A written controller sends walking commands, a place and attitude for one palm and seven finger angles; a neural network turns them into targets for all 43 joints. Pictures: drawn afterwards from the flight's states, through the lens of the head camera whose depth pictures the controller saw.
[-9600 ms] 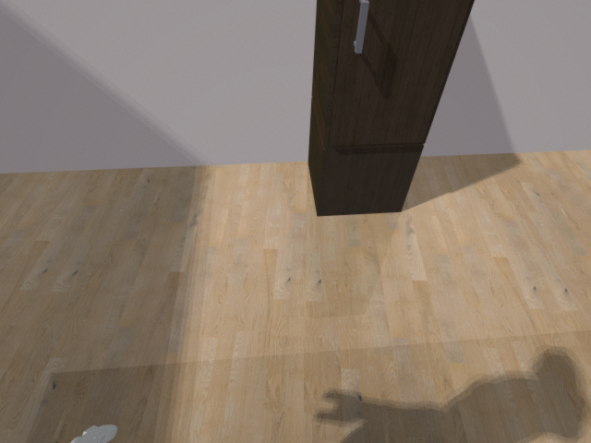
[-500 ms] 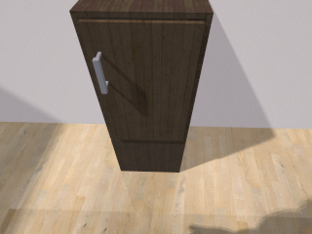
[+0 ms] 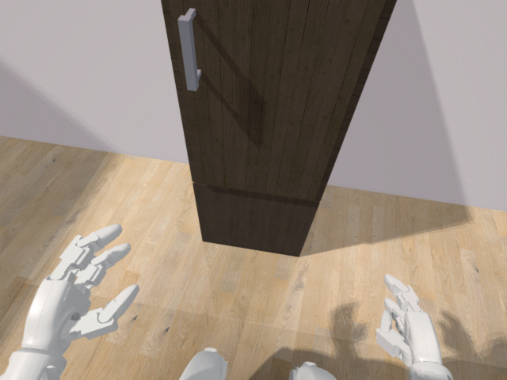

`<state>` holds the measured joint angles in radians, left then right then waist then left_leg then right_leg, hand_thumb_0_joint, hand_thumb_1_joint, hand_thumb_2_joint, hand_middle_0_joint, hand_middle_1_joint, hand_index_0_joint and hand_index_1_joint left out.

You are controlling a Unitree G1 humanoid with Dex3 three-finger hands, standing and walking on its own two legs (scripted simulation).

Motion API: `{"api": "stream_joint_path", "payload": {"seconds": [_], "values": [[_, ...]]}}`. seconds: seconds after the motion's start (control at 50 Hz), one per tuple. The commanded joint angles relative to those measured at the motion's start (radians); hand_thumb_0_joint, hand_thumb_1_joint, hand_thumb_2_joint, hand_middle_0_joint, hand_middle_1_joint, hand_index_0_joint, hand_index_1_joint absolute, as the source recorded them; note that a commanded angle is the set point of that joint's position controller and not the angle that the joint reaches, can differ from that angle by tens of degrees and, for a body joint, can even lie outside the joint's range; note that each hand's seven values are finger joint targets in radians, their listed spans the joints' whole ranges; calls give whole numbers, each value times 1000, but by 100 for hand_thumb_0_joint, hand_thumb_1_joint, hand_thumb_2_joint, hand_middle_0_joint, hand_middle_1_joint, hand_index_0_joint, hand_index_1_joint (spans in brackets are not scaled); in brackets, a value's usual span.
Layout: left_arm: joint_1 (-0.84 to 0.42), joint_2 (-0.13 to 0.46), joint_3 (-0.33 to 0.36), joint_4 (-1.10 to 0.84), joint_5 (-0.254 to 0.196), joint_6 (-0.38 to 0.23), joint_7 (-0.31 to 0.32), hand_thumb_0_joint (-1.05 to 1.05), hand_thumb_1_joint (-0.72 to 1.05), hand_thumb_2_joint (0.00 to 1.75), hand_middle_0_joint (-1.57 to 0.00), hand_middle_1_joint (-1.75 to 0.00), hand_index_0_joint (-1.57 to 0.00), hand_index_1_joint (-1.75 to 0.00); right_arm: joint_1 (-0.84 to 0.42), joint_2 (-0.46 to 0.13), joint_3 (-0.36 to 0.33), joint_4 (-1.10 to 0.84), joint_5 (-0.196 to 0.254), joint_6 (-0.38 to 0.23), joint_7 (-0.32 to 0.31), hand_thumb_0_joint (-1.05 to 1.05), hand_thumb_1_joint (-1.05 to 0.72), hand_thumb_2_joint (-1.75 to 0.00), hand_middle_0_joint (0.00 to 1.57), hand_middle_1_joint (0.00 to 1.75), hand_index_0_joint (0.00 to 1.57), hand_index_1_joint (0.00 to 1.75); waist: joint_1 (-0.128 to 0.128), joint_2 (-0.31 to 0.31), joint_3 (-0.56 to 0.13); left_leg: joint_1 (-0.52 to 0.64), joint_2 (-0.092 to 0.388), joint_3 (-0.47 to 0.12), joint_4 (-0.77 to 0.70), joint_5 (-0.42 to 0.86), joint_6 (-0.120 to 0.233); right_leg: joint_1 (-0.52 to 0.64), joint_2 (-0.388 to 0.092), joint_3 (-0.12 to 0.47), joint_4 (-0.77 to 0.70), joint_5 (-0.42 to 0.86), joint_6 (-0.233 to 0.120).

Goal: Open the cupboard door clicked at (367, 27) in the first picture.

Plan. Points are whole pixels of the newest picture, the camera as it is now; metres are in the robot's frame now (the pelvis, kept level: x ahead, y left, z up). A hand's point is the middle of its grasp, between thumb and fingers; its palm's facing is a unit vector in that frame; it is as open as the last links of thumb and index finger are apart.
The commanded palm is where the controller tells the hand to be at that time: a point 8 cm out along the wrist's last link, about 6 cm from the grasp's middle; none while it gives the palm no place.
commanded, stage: raise the hand with hooked fingers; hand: left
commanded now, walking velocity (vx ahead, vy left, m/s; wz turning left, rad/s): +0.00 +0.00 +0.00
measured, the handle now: (192, 51) +0.63 +0.20 +0.17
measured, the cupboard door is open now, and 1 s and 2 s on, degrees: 0 0 0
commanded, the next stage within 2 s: move the hooked fingers beside the handle in 1.54 s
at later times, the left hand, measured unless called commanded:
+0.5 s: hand (88, 237) +0.26 +0.25 +0.11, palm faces -0.02 -1.00 -0.06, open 12.4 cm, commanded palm +0.23 +0.31 +0.13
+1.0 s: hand (58, 169) +0.31 +0.29 +0.18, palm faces +0.01 -1.00 -0.05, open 14.0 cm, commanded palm +0.29 +0.34 +0.18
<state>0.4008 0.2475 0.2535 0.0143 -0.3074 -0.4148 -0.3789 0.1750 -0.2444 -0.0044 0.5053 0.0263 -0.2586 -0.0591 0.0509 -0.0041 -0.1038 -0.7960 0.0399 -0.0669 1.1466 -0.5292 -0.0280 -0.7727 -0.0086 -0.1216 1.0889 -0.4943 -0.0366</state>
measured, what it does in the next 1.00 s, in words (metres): rises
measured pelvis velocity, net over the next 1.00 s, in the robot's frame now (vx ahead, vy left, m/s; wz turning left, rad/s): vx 0.02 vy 0.02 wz -0.02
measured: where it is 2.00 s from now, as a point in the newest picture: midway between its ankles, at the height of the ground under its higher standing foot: outside the picture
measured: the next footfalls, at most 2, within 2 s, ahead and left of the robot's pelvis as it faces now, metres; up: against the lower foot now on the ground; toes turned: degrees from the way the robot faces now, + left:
none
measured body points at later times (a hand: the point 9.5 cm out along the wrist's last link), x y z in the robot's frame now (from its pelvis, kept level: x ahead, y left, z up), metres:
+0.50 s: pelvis +0.01 +0.03 +0.04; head +0.04 +0.03 +0.49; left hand +0.25 +0.31 +0.12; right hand +0.15 -0.23 -0.03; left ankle +0.02 +0.13 -0.66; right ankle +0.03 -0.10 -0.66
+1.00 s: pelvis +0.02 +0.02 +0.06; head +0.03 +0.02 +0.51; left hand +0.31 +0.35 +0.18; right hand +0.19 -0.21 -0.01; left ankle +0.02 +0.13 -0.66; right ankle +0.03 -0.10 -0.66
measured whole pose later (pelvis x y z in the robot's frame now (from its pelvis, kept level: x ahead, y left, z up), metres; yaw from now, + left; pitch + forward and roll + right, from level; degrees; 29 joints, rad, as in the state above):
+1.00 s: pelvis +0.02 +0.02 +0.06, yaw -1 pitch +3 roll -2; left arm -0.07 0.43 0.42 0.31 -0.34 -0.09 -0.48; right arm 0.26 -0.26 0.08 0.58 0.05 -0.23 -0.11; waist 0.02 0.04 -0.05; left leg -0.41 0.02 -0.01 0.74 -0.38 0.01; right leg -0.40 -0.02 -0.07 0.68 -0.33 0.00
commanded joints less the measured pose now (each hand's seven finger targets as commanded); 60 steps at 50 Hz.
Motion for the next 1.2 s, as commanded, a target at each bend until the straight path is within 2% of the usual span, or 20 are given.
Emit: {"api": "stream_joint_path", "payload": {"seconds": [0.0, 0.02, 0.1, 0.12, 0.18, 0.26, 0.3, 0.36, 0.4, 0.46, 0.52, 0.62, 0.76, 0.8, 0.92, 0.98, 1.02, 1.08, 1.14, 1.18], "values": [[-197, 193, 63, -191, -30, 12, -43, 0, 22, 61, -25, -74, -25, -74, 14, -134, -37, -108, 17, -43, -22, 0, -90, -90, 20, 30, 20, 30, -80, 113, -159, 108, -43, 36, -209, 199, 56, 151, 25, 132, -276, 83, 16], [-180, 221, 99, -172, -35, 41, -42, 0, 20, 60, -25, -75, -25, -75, 12, -134, -36, -108, 18, -42, -24, 0, -90, -90, 20, 30, 20, 30, -66, 88, -182, 114, -42, 34, -228, 201, 55, 183, 20, 131, -292, 71, 19], [-142, 233, 153, -151, -67, 106, -21, 0, 11, 56, -26, -81, -26, -81, -5, -122, -23, -125, 16, -41, -22, 0, -90, -90, 20, 30, 20, 30, -26, 54, -197, 143, -44, 29, -291, 243, 49, 255, 20, 104, -309, 105, 20], [-135, 223, 156, -145, -72, 105, -9, 0, 8, 55, -26, -82, -26, -82, -1, -119, -22, -125, 14, -43, -20, 0, -90, -90, 20, 30, 20, 30, -27, 27, -189, 143, -45, 30, -303, 241, 47, 262, 19, 100, -318, 101, 24], [-157, 220, 155, -136, -72, 87, 16, 0, 1, 52, -26, -87, -26, -87, 2, -126, -18, -123, 10, -53, -14, 0, -90, -90, 20, 30, 20, 30, -27, 18, -141, 150, -45, 27, -337, 225, 45, 249, 27, 82, -325, 84, 19], [-212, 221, 131, -109, -56, 66, 16, 0, -8, 48, -27, -93, -27, -93, 38, -145, -22, -111, 18, -67, -15, 0, -90, -90, 20, 30, 20, 30, -52, 16, -106, 179, -43, 33, -372, 169, 47, 222, 23, 77, -353, 35, 25], [-265, 264, 150, -136, -53, 62, 8, 0, -13, 46, -27, -96, -27, -96, 42, -155, -20, -112, 18, -72, -18, 0, -90, -90, 20, 30, 20, 30, -44, 58, -132, 209, -44, 31, -388, 183, 46, 249, 22, 75, -351, 59, 18], [-270, 263, 155, -148, -56, 63, 9, 0, -20, 43, -28, -100, -28, -100, 52, -155, -22, -103, 21, -81, -21, 0, -90, -90, 20, 30, 20, 30, -40, 80, -156, 267, -40, 31, -408, 246, 45, 280, 25, 59, -351, 147, 17], [-303, 283, 169, -144, -58, 75, 8, 0, -24, 41, -28, -103, -28, -103, 52, -158, -19, -98, 20, -78, -22, 0, -90, -90, 20, 30, 20, 30, -41, 75, -143, 282, -40, 26, -420, 268, 43, 294, 29, 52, -353, 178, 15], [-319, 284, 175, -128, -60, 92, 10, 0, -31, 38, -29, -108, -29, -108, 49, -156, -16, -93, 22, -75, -25, 0, -90, -90, 20, 30, 20, 30, -40, 114, -127, 312, -40, 29, -439, 284, 40, 305, 28, 48, -369, 205, 14], [-369, 300, 185, -77, -64, 126, -7, 0, -38, 35, -29, -112, -29, -112, 47, -161, -13, -89, 25, -62, -31, 0, -90, -90, 20, 30, 20, 30, -43, 91, -100, 323, -40, 30, -453, 297, 39, 321, 31, 49, -389, 232, 14], [-474, 331, 196, -56, -62, 173, -42, 0, -50, 30, -30, -120, -30, -120, 39, -161, -5, -90, 26, -51, -39, 0, -90, -90, 20, 30, 20, 30, -40, 119, -136, 384, -41, 30, -475, 347, 39, 367, 33, 50, -410, 293, 12], [-587, 369, 222, 7, -64, 219, -71, 0, -50, 30, -30, -120, -30, -120, 30, -158, 5, -79, 28, -37, -49, 0, -90, -90, 20, 30, 20, 30, -43, 91, -126, 436, -38, 25, -504, 398, 38, 399, 36, 45, -444, 350, 11], [-642, 404, 240, 10, -64, 230, -83, 0, -50, 30, -30, -120, -30, -120, 26, -160, 11, -80, 27, -33, -52, 0, -90, -90, 20, 30, 20, 30, -38, 115, -140, 457, -39, 26, -512, 423, 38, 424, 34, 50, -451, 377, 6], [-711, 444, 269, 79, -60, 262, -102, 0, -50, 30, -30, -120, -30, -120, 26, -159, 14, -77, 29, -22, -59, 0, -90, -90, 20, 30, 20, 30, -33, 109, -148, 489, -40, 30, -539, 438, 39, 453, 31, 55, -482, 393, 7], [-748, 468, 286, 125, -68, 273, -116, 0, -50, 30, -30, -120, -30, -120, 25, -164, 16, -74, 30, -15, -62, 0, -90, -90, 20, 30, 20, 30, -28, 71, -139, 486, -41, 31, -548, 434, 41, 473, 33, 59, -499, 395, 5], [-790, 468, 279, 158, -66, 283, -125, 0, -50, 30, -30, -120, -30, -120, 23, -165, 16, -71, 34, -11, -64, 0, -90, -90, 20, 30, 20, 30, -37, 79, -125, 486, -42, 37, -556, 412, 43, 462, 28, 64, -512, 382, 8], [-748, 432, 250, 200, -68, 292, -141, 0, -50, 30, -30, -120, -30, -120, 30, -166, 13, -80, 35, -8, -59, 0, -90, -90, 20, 30, 20, 30, -28, 58, -112, 478, -47, 43, -558, 412, 45, 472, 26, 68, -516, 386, 6], [-729, 455, 273, 175, -63, 284, -136, 0, -50, 30, -30, -120, -30, -120, 33, -167, 6, -88, 33, -5, -53, 0, -90, -90, 20, 30, 20, 30, -24, 55, -151, 482, -47, 50, -555, 423, 48, 484, 22, 74, -513, 401, 11], [-747, 473, 288, 141, -67, 270, -127, 0, -50, 30, -30, -120, -30, -120, 28, -166, 8, -91, 30, -6, -50, 0, -90, -90, 20, 30, 20, 30, -19, 69, -134, 478, -47, 50, -558, 413, 47, 487, 25, 78, -515, 384, 7]]}}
